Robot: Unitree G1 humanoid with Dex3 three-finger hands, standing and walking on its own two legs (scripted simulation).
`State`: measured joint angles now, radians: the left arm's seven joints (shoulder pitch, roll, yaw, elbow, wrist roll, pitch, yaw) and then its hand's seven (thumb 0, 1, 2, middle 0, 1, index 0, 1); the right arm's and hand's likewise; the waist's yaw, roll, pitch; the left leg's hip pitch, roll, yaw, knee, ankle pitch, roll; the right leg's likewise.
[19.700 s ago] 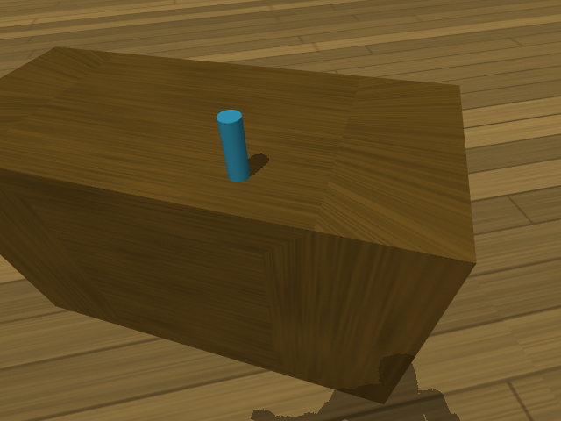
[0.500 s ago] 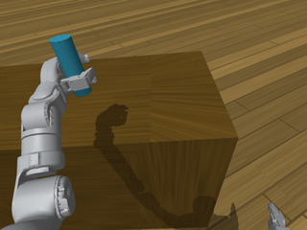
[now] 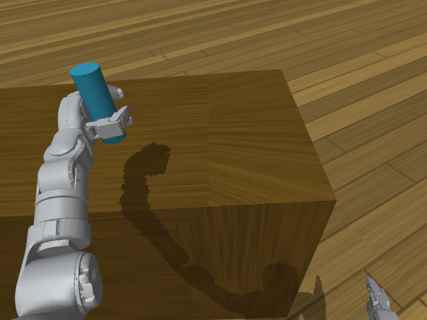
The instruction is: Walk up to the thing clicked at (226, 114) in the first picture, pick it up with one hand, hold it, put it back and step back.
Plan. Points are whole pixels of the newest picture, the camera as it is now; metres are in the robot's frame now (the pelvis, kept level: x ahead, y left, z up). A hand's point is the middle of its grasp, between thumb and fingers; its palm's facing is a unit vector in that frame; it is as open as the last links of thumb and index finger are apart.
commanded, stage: crouch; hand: left
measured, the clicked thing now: (101, 106) +0.44 +0.21 +0.24
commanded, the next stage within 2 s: lower in 0.36 s
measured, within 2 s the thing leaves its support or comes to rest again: rests again in 1.62 s
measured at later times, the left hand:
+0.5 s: hand (118, 119) +0.46 +0.20 +0.20, palm faces +0.17 -0.98 +0.00, open 5.7 cm
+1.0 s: hand (128, 139) +0.47 +0.21 +0.14, palm faces +0.15 -0.99 +0.00, open 5.7 cm
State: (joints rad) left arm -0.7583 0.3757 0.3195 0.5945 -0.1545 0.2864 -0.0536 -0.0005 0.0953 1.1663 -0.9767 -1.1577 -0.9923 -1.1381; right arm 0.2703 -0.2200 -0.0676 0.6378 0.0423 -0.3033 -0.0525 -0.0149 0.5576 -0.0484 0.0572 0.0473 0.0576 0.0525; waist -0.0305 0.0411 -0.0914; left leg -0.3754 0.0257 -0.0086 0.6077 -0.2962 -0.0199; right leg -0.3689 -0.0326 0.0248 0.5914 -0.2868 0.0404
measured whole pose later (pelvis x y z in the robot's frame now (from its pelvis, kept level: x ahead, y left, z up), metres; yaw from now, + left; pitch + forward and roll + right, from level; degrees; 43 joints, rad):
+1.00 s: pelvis +0.01 +0.00 +0.00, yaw +0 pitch +9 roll -1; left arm -0.75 0.42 0.34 0.89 -0.13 -0.06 -0.10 0.00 0.10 1.16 -0.97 -1.17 -0.99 -1.14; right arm 0.23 -0.21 -0.05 0.57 0.03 -0.16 -0.05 -0.01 0.53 -0.06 0.06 0.05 0.06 0.05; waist -0.09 0.01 -0.10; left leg -0.49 0.04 -0.01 0.66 -0.32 -0.02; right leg -0.48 -0.02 0.02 0.62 -0.30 0.04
